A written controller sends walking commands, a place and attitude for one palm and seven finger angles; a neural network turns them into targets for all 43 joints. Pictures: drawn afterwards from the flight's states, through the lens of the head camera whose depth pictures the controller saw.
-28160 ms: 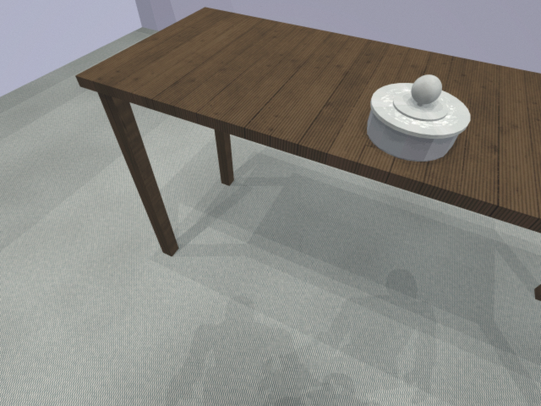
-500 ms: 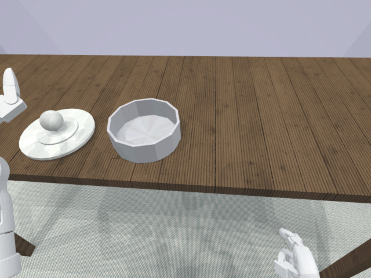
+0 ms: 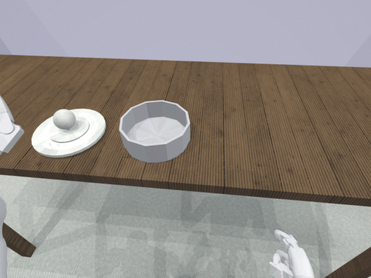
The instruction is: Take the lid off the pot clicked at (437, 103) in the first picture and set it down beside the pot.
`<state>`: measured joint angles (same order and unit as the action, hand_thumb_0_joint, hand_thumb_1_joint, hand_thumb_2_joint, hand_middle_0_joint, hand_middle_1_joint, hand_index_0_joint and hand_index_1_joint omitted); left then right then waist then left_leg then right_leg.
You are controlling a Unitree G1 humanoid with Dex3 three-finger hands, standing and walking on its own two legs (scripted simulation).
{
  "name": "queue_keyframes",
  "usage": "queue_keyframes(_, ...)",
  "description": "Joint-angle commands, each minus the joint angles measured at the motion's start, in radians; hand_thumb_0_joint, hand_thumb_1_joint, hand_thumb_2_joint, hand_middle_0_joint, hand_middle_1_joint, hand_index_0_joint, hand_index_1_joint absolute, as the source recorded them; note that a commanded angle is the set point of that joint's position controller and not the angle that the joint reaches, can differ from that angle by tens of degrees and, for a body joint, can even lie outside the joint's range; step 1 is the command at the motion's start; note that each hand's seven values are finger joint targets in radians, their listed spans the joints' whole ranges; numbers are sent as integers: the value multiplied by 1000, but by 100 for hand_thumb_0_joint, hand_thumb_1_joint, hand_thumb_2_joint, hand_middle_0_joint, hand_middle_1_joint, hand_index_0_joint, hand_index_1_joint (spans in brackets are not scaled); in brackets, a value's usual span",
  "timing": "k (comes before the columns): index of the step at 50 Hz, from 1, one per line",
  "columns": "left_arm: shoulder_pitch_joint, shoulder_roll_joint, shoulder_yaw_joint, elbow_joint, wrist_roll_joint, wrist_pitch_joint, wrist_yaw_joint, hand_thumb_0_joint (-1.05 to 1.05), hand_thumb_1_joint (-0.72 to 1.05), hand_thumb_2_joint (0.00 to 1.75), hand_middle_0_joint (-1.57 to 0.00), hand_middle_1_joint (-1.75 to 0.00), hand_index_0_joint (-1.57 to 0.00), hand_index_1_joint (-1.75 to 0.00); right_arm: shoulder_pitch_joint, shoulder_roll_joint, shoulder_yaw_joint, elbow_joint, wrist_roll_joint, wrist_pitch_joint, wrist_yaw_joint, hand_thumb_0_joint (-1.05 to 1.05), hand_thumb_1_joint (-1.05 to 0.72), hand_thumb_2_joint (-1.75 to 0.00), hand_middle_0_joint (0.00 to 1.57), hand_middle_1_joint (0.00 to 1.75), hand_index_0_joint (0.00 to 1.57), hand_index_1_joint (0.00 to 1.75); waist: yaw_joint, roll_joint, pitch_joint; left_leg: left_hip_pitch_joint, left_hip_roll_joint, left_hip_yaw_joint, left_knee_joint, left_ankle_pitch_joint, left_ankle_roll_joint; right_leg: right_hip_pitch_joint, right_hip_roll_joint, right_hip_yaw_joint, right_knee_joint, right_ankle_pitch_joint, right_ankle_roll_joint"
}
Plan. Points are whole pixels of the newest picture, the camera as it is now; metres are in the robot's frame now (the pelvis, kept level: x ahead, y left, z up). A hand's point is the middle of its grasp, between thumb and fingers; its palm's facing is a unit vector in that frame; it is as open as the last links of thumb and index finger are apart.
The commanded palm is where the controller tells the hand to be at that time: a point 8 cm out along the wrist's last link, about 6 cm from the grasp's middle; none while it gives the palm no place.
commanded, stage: draw the hand back to the body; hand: left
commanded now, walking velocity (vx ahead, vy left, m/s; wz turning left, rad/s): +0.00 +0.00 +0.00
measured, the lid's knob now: (64, 119) +0.44 +0.38 +0.11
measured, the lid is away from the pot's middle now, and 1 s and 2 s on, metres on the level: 0.24 0.24 0.24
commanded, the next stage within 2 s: step back with the hand held close in 0.40 s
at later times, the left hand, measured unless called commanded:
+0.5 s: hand out of the picture +0.16 +0.25 +0.28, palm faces +0.51 -0.81 -0.27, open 7.4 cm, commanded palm +0.11 +0.29 +0.27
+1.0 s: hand out of the picture +0.13 +0.26 +0.26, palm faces +0.43 -0.75 -0.50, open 7.4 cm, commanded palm +0.07 +0.32 +0.27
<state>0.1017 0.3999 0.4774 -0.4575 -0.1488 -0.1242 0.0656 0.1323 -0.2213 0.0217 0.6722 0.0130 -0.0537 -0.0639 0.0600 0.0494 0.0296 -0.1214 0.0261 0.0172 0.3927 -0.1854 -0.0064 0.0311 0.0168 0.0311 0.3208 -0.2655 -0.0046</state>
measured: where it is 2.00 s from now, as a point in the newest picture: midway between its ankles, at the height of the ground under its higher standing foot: outside the picture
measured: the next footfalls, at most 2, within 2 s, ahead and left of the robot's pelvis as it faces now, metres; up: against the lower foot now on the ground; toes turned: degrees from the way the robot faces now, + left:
right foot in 1.56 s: -0.17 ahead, -0.08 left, +0.00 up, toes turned -3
left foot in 1.72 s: -0.08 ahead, +0.16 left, +0.00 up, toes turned -2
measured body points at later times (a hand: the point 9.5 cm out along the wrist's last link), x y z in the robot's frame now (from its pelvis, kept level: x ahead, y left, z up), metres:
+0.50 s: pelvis -0.02 +0.01 +0.00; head -0.05 +0.00 +0.45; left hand +0.13 +0.29 +0.29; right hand +0.19 -0.19 -0.07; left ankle +0.02 +0.12 -0.74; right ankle -0.05 -0.12 -0.74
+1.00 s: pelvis -0.06 +0.04 -0.02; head -0.03 +0.07 +0.43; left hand +0.10 +0.30 +0.28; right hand +0.11 -0.19 -0.08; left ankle +0.02 +0.12 -0.74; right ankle -0.06 -0.11 -0.74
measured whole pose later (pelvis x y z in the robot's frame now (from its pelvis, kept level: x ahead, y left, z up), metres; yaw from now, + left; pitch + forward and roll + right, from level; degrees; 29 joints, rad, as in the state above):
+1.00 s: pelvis -0.06 +0.04 -0.02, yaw +0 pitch +1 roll -2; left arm 0.45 0.55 0.61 -0.86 -0.10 -0.24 0.11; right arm 0.19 -0.20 -0.01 0.53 0.03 -0.05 -0.05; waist 0.01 -0.01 0.06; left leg -0.42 0.01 0.03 0.57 -0.16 0.05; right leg -0.27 0.00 0.02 0.53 -0.28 0.02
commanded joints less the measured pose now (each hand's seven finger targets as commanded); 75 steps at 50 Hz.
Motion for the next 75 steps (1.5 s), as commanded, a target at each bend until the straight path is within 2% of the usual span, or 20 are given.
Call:
queue_keyframes(1, -152, 225, 90, -273, -3, -65, 15, 0, 90, 90, -20, -30, -20, -30, -168, -97, -35, -169, -2, -59, -4, 0, -90, -90, 20, 30, 20, 30, 7, 25, -143, 185, -7, 19, -23, 196, 44, -139, 1, -53, -58, 279, -16)
queue_keyframes(11, 34, 189, 86, -311, -4, -61, 14, 0, 90, 90, -20, -30, -20, -30, -167, -86, -31, -178, -4, -62, -2, 0, -90, -90, 20, 30, 20, 30, 12, -8, -79, 146, 1, 5, -40, 122, 36, -165, 5, -57, -76, 187, -18)
queue_keyframes(25, 22, 175, 63, -346, 8, -65, 24, 0, 90, 90, -20, -30, -20, -30, -174, -80, -24, -168, -13, -82, -12, 0, -90, -90, 20, 30, 20, 30, 14, 23, -55, 150, -1, -13, -53, 48, 34, -177, 5, -47, -104, 96, -24)
queue_keyframes(26, -180, 361, 197, -474, 43, -115, 45, 0, 90, 90, -20, -30, -20, -30, -171, -123, -26, -225, 1, -62, -2, 0, -90, -90, 20, 30, 20, 30, -15, 21, 5, 47, 5, -44, 9, -17, 54, -275, -50, 72, -142, 130, -20)
queue_keyframes(29, 25, 210, 97, -290, 48, -127, 38, 0, 90, 90, -20, -30, -20, -30, -127, -108, -46, -205, 6, -38, 10, 0, -90, -90, 20, 30, 20, 30, -36, -97, -21, 39, 7, -64, 117, 29, 54, -315, -113, 99, -130, 182, -34)
queue_keyframes(33, 165, 219, 108, -317, 45, -116, 28, 0, 90, 90, -20, -30, -20, -30, -88, -122, -68, -243, 18, -1, 18, 0, -90, -90, 20, 30, 20, 30, -47, -61, -116, 33, 48, -58, 109, 186, 56, -263, -115, 40, -31, 338, -15)
queue_keyframes(39, 281, 275, 186, -538, 40, -137, 45, 0, 90, 90, -20, -30, -20, -30, -76, -123, -78, -303, 26, 22, 14, 0, -90, -90, 20, 30, 20, 30, -39, 17, -213, -22, 103, -110, 46, 360, 68, -194, -44, -13, 104, 337, 12)
queue_keyframes(43, 350, 297, 237, -618, 36, -161, 64, 0, 90, 90, -20, -30, -20, -30, -50, -122, -81, -309, 21, -4, 15, 0, -90, -90, 20, 30, 20, 30, -37, 148, -249, -93, 141, -154, -4, 264, 73, -185, -12, -37, 191, 157, 12)
queue_keyframes(46, 312, 303, 263, -609, 37, -173, 81, 0, 90, 90, -20, -30, -20, -30, -27, -122, -84, -293, 15, -39, 10, 0, -90, -90, 20, 30, 20, 30, -47, 215, -217, -215, 179, -180, -60, 10, 80, -192, -9, -41, 263, -12, 7)
queue_keyframes(49, 260, 285, 252, -554, 37, -172, 93, 0, 90, 90, -20, -30, -20, -30, -2, -123, -83, -272, 16, -62, 2, 0, -90, -90, 20, 30, 20, 30, -63, 170, -189, -266, 169, -193, -50, -128, 73, -203, -13, -35, 232, 4, -1)
queue_keyframes(53, 219, 264, 224, -451, 38, -162, 94, 0, 90, 90, -20, -30, -20, -30, 12, -119, -86, -261, 22, -64, -2, 0, -90, -90, 20, 30, 20, 30, -79, 10, -149, -245, 103, -158, 21, -301, 40, -305, -44, -2, 96, -69, -24)
queue_keyframes(56, 159, 257, 180, -418, 52, -165, 98, 0, 90, 90, -20, -30, -20, -30, 10, -118, -85, -247, 22, -58, -8, 0, -90, -90, 20, 30, 20, 30, -89, -60, -67, -149, 48, -111, 209, -266, 17, -529, -132, 76, -41, -234, -61)
queue_keyframes(60, 145, 259, 157, -416, 62, -163, 103, 0, 90, 90, -20, -30, -20, -30, 12, -110, -76, -230, 18, -49, -6, 0, -90, -90, 20, 30, 20, 30, -101, -139, -78, -93, 27, -103, 330, -160, 21, -593, -197, 83, -23, -85, -69)
queue_keyframes(64, 144, 257, 167, -470, 54, -180, 107, 0, 90, 90, -20, -30, -20, -30, -24, -126, -68, -271, 23, -53, -16, 0, -90, -90, 20, 30, 20, 30, -87, 74, -43, -243, 122, -248, 13, -383, 49, -501, -38, -18, 138, -206, -23)
queue_keyframes(66, 118, 264, 202, -519, 59, -190, 110, 0, 90, 90, -20, -30, -20, -30, -31, -141, -74, -282, 10, -72, -18, 0, -90, -90, 20, 30, 20, 30, -80, 318, -89, -511, 263, -432, -321, -683, 101, -246, 94, -60, 535, -211, 8)
queue_keyframes(67, 96, 283, 204, -553, 51, -196, 113, 0, 90, 90, -20, -30, -20, -30, -16, -121, -77, -280, 3, -77, -15, 0, -90, -90, 20, 30, 20, 30, -88, 307, -110, -484, 289, -475, -348, -607, 120, -287, 102, -12, 684, -256, 9)
queue_keyframes(69, 160, 274, 211, -520, 44, -186, 117, 0, 90, 90, -20, -30, -20, -30, 4, -107, -96, -252, -8, -86, 7, 0, -90, -90, 20, 30, 20, 30, -76, 179, -161, -387, 263, -380, -262, -436, 134, -324, 91, 3, 713, -269, -5)
queue_keyframes(71, 204, 266, 207, -535, 40, -176, 116, 0, 90, 90, -20, -30, -20, -30, -3, -97, -101, -243, -5, -87, 23, 0, -90, -90, 20, 30, 20, 30, -69, 205, -198, -307, 214, -273, -242, -373, 97, -305, 87, -59, 562, -288, -12)
queue_keyframes(74, 235, 268, 198, -521, 30, -174, 110, 0, 90, 90, -20, -30, -20, -30, 24, -81, -100, -221, -19, -77, 27, 0, -90, -90, 20, 30, 20, 30, -73, 231, -254, -229, 196, -226, -190, -292, 25, -204, 43, -65, 192, -236, -53)
queue_keyframes(75, 209, 282, 192, -526, 37, -177, 105, 0, 90, 90, -20, -30, -20, -30, 38, -79, -102, -207, -22, -67, 27, 0, -90, -90, 20, 30, 20, 30, -82, 154, -270, -180, 159, -177, -57, -233, -5, -205, -26, -23, 23, -133, -83)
